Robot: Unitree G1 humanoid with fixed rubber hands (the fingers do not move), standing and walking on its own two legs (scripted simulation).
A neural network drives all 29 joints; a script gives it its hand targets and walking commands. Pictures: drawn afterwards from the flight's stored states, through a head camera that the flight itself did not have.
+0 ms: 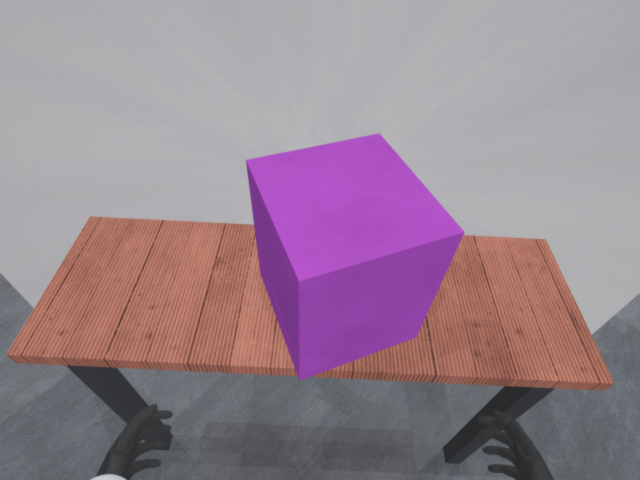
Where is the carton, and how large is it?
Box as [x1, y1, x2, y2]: [246, 133, 464, 380]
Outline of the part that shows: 379,133 246,160 260,273 299,380 415,337 464,232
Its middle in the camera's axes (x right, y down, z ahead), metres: +0.03 +0.03 +0.57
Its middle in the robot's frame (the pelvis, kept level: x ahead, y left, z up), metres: +0.42 -0.02 +0.03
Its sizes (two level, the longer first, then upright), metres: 0.210 0.200 0.250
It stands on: a table, 0.66 m high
